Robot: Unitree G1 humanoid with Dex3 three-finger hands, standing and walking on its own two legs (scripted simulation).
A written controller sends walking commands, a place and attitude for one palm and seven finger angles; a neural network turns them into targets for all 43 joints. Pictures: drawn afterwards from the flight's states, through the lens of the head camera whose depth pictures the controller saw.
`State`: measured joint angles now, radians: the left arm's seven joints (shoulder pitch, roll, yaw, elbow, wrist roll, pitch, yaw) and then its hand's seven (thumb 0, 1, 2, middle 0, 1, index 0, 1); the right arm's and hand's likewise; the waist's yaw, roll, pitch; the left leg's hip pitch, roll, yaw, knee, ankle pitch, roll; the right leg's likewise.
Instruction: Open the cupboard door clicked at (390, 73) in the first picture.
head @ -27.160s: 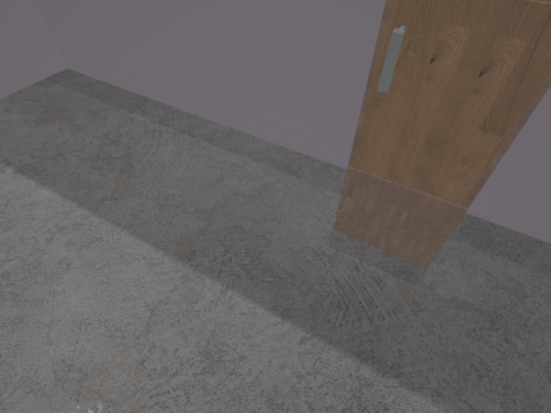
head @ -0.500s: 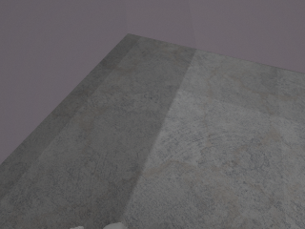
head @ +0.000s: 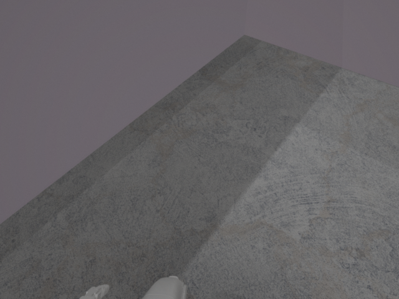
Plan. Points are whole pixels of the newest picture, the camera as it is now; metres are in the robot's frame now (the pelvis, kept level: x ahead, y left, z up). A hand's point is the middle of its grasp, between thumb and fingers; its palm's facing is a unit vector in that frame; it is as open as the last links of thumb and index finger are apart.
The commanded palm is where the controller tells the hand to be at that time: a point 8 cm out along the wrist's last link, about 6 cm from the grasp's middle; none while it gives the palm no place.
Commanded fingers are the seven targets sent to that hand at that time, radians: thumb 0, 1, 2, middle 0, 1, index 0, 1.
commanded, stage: turn to face it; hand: left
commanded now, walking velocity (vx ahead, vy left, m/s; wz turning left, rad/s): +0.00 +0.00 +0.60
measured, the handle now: out of the picture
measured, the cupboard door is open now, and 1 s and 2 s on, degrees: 42 42 42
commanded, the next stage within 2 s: none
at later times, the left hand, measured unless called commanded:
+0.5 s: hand out of the picture +0.03 +0.23 -0.15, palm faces +0.34 -0.90 -0.27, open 7.4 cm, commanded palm none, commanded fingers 0.00 0.90 0.90 -0.20 -0.30 -0.20 -0.30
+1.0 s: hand out of the picture -0.05 +0.17 -0.18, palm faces +0.61 -0.76 -0.23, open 7.4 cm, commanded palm none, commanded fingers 0.00 0.90 0.90 -0.20 -0.30 -0.20 -0.30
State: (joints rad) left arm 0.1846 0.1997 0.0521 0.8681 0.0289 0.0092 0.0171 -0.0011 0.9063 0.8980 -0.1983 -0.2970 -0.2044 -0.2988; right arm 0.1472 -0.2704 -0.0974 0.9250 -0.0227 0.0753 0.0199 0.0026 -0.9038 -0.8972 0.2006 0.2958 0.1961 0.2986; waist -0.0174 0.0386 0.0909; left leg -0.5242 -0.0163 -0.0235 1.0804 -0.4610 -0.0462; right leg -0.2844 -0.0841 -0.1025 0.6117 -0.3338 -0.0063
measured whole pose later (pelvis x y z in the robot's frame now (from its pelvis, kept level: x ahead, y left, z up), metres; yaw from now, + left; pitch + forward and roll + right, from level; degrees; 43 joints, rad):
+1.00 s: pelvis +0.02 -0.03 -0.01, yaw +38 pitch +0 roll +0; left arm 0.19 0.24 0.07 0.91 0.02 0.06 0.01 0.00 0.90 0.90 -0.20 -0.30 -0.21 -0.30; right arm 0.14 -0.23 -0.06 0.89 -0.03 0.03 0.02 0.00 -0.90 -0.90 0.20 0.30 0.20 0.30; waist -0.01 -0.05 0.11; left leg -0.36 0.00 0.05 0.66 -0.30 0.04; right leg -0.42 -0.13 -0.08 1.03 -0.52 0.08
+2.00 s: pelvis +0.07 -0.06 +0.00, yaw +73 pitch +1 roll +0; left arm 0.13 0.24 0.06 0.85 0.02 0.01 0.01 0.00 0.91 0.90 -0.20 -0.30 -0.20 -0.30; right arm 0.20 -0.23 -0.08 0.93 -0.02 0.06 0.01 0.00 -0.90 -0.90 0.20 0.30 0.20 0.30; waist -0.03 0.04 0.08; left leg -0.39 -0.06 -0.13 0.67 -0.35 -0.02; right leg -0.28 -0.03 -0.02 0.57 -0.32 0.02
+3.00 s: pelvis +0.07 +0.00 +0.02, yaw +99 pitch +0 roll +2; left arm 0.34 0.13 0.04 1.04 0.03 -0.06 0.00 0.00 0.90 0.90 -0.20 -0.30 -0.21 -0.30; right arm 0.20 -0.24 -0.08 1.03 -0.02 0.06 0.04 0.00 -0.91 -0.90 0.20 0.30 0.19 0.30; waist 0.01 -0.01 0.07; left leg -0.52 0.04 0.05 0.93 -0.28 -0.05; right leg -0.03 -0.13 -0.16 0.35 -0.31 0.04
